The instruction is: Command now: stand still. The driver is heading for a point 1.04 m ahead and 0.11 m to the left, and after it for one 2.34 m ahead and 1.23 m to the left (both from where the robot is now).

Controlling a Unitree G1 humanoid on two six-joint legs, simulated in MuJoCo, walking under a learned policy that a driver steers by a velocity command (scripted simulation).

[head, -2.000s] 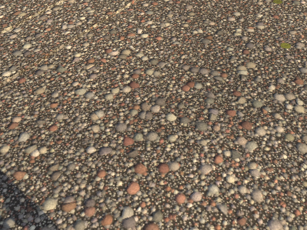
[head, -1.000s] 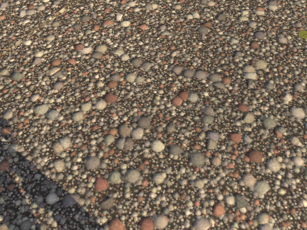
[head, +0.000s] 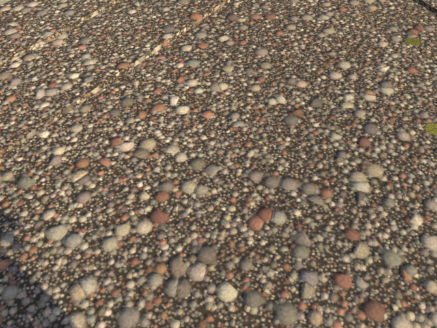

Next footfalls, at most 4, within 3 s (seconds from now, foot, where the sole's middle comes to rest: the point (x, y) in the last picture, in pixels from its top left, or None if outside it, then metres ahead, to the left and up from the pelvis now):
0.44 left None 0.27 0.21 -0.77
0.96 right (231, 246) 0.79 0.00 -0.77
1.44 left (176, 149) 1.24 0.22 -0.77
2.00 right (207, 124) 1.40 0.10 -0.77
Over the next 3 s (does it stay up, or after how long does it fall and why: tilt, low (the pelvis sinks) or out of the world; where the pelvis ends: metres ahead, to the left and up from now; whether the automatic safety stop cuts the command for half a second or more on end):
stays up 1.24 0.15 -0.01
